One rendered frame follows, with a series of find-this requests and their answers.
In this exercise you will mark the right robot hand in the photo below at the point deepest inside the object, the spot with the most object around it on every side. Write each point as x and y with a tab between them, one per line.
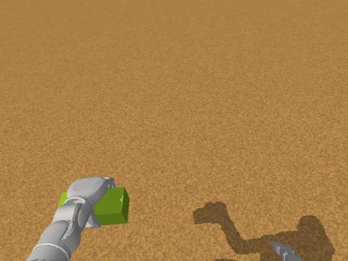
285	252

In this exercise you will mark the left robot hand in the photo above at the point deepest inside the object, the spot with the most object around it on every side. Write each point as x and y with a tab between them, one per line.
93	188

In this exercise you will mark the left robot arm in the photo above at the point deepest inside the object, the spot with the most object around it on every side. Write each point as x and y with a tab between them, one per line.
62	237

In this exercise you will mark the carton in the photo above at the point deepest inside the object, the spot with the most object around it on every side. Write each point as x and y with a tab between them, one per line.
111	209

